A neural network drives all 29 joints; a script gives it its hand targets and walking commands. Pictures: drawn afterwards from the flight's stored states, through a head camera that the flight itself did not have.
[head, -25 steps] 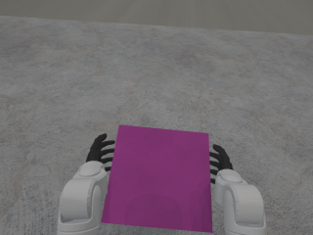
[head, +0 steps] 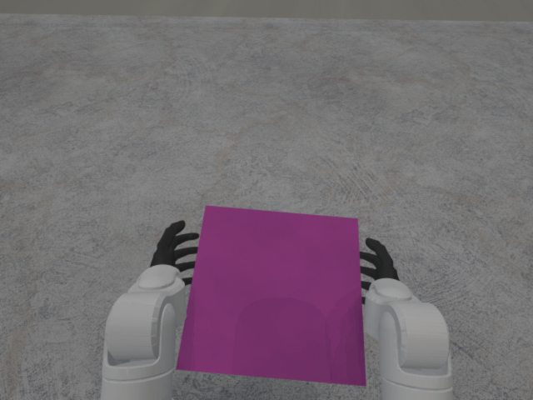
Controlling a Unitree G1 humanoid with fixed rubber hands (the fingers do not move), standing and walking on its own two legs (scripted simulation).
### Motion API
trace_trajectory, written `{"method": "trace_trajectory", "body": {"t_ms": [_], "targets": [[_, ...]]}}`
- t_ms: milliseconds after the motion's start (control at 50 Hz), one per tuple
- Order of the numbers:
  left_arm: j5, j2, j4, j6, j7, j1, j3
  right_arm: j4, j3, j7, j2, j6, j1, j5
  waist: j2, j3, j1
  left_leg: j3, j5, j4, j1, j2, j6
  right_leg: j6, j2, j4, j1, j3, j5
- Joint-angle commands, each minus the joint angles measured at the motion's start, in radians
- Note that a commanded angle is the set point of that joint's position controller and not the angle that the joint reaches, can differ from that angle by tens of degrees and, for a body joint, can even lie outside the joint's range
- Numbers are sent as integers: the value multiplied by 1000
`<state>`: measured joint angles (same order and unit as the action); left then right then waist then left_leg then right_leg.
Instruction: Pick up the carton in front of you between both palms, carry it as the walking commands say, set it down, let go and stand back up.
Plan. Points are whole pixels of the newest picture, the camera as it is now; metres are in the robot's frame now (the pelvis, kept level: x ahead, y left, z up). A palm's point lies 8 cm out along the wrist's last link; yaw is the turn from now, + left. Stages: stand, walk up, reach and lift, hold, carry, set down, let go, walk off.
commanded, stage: carry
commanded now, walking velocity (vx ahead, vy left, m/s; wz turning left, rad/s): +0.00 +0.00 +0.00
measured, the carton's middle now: (272, 301) +0.29 +0.00 -0.02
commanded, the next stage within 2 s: none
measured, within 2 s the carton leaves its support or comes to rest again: neither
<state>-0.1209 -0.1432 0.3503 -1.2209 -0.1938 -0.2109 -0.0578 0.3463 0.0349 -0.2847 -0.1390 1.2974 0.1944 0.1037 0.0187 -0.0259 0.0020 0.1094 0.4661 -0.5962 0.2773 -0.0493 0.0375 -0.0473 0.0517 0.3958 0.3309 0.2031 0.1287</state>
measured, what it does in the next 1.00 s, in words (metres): steps on the spot: left foot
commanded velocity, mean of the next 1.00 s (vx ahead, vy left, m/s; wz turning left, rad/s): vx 0.00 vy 0.00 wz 0.00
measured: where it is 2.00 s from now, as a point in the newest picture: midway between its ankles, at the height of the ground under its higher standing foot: outside the picture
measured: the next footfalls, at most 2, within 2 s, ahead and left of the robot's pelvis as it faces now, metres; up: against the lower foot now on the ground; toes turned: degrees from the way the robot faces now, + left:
left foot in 0.04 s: +0.04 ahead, +0.13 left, +0.00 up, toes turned +0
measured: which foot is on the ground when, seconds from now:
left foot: up 0.00-0.02, down 0.04-1.00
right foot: down 0.00-1.00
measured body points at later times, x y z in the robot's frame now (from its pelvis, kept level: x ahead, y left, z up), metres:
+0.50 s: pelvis +0.09 +0.02 -0.01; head +0.08 +0.03 +0.44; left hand +0.38 +0.17 +0.07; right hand +0.37 -0.12 +0.06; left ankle +0.01 +0.12 -0.74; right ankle +0.05 -0.10 -0.74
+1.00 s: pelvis +0.05 +0.03 -0.01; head +0.03 +0.03 +0.44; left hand +0.35 +0.18 +0.02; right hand +0.34 -0.12 +0.01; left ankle +0.01 +0.12 -0.74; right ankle +0.05 -0.10 -0.74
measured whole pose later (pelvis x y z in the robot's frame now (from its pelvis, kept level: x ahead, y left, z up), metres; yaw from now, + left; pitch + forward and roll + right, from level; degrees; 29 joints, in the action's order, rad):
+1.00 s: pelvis +0.05 +0.03 -0.01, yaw +0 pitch +2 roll +0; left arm -0.27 -0.14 -0.16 -0.76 -0.02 -0.21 -0.16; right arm -0.16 0.12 -0.05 -0.14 0.83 0.18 0.25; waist 0.00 -0.10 0.01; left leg 0.15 0.36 -0.55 0.23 -0.05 -0.02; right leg 0.02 0.09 0.55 0.29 0.17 0.28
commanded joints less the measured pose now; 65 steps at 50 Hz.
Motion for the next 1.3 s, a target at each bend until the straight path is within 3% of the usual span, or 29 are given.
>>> {"method": "trace_trajectory", "body": {"t_ms": [0,20,60,80,120,160,200,240,280,320,400,480,540,620,640,660,700,780,820,900,960,1020,1040,1100,1220,1280], "targets": [[429,-1080,89,3,294,-337,624,168,-643,353,-1056,-85,492,-430,-153,-446,-5,1,-269,229,-92,-33,-1,-26,188,-2,-383,-135,-484],[425,-1062,71,-1,296,-324,620,173,-638,350,-1043,-83,490,-431,-146,-440,-5,-15,-341,235,-138,-59,-6,-6,175,31,-343,-119,-431],[411,-1040,16,-18,297,-283,614,165,-628,345,-1003,-67,484,-415,-60,-412,2,-56,-623,172,-181,-133,-22,31,146,63,-237,-84,-340],[418,-1036,30,-21,295,-312,626,142,-627,345,-994,-61,473,-405,1,-395,3,-49,-709,133,-177,-142,-20,40,130,50,-224,-90,-359],[401,-1003,-15,-37,294,-286,605,90,-598,352,-986,-45,441,-392,21,-375,-5,-47,-849,107,-195,-141,-15,46,119,106,-212,-77,-429],[390,-984,-24,-47,292,-307,601,22,-576,358,-962,-39,405,-372,40,-363,-4,-51,-910,93,-195,-133,-19,49,110,141,-191,-82,-454],[394,-1002,-32,-40,295,-322,597,48,-585,360,-986,-46,458,-390,24,-368,-7,-45,-989,71,-206,-133,-25,56,97,162,-169,-72,-443],[400,-1028,-44,-41,297,-343,610,67,-585,365,-1002,-51,496,-406,43,-362,-6,-37,-957,77,-189,-127,-22,57,95,154,-174,-78,-387],[398,-1031,-40,-36,297,-348,609,68,-598,364,-1011,-53,493,-406,25,-357,-5,-41,-941,78,-181,-130,-24,58,94,149,-182,-79,-386],[421,-1062,-8,-25,299,-364,615,79,-604,366,-1023,-63,494,-414,28,-385,-5,-43,-948,64,-200,-122,-25,50,100,168,-189,-88,-421],[394,-1058,-91,-12,318,-307,609,29,-602,379,-1024,-82,457,-393,-18,-384,-8,-41,-901,41,-187,-117,-31,52,101,172,-202,-86,-468],[363,-1059,-122,40,345,-322,616,1,-615,412,-1031,-133,484,-383,-8,-369,-4,-34,-819,46,-144,-98,-27,45,109,172,-211,-97,-509],[344,-1053,-174,97,361,-347,606,-70,-601,436,-1025,-182,490,-368,10,-366,-4,-36,-821,61,-160,-112,-31,48,114,162,-197,-98,-439],[317,-1054,-215,172,382,-341,593,-106,-591,459,-1030,-260,490,-349,-13,-383,-4,-45,-788,57,-180,-114,-40,41,123,167,-195,-99,-428],[301,-1049,-241,186,386,-332,582,-125,-578,461,-1021,-278,484,-329,6,-389,-2,-45,-748,46,-170,-113,-42,37,126,165,-198,-106,-400],[284,-1039,-264,205,387,-318,563,-130,-574,465,-1015,-296,496,-322,-28,-366,-2,-42,-717,57,-151,-115,-42,40,128,159,-189,-104,-377],[267,-1024,-274,240,392,-320,565,-162,-557,467,-990,-330,468,-295,9,-353,-2,-45,-675,62,-142,-112,-46,39,127,150,-178,-105,-324],[228,-974,-314,318,399,-311,533,-182,-541,469,-950,-408,469,-255,-23,-342,-2,-53,-637,74,-120,-116,-51,41,123,141,-181,-108,-271],[198,-942,-354,358,402,-291,505,-203,-520,469,-912,-448,468,-224,-6,-336,-1,-44,-611,82,-127,-111,-48,40,126,133,-160,-112,-256],[135,-887,-447,441,403,-325,432,-300,-452,472,-869,-525,480,-156,-33,-295,-3,-61,-462,116,-91,-115,-57,37,127,106,-144,-119,-173],[95,-863,-519,501,403,-376,381,-394,-378,476,-849,-587,495,-111,-31,-271,3,-74,-439,143,-88,-118,-65,31,125,94,-120,-126,-112],[85,-886,-569,556,415,-410,364,-439,-373,484,-872,-639,530,-105,-4,-297,3,-66,-420,138,-98,-114,-64,35,120,85,-129,-128,-99],[80,-895,-586,564,417,-429,360,-462,-366,486,-883,-648,539,-100,27,-291,4,-63,-422,141,-85,-108,-63,39,119,78,-129,-124,-98],[92,-921,-592,579,415,-405,391,-442,-405,490,-902,-666,546,-122,-20,-329,4,-67,-460,136,-116,-111,-66,38,121,95,-134,-121,-128],[116,-947,-533,529,409,-376,433,-367,-464,484,-925,-618,539,-155,-11,-329,0,-64,-417,131,-88,-110,-67,41,123,82,-142,-124,-122],[105,-920,-527,509,404,-361,421,-398,-428,485,-900,-595,504,-143,-2,-319,1,-64,-456,134,-81,-107,-66,42,121,87,-143,-119,-124]]}}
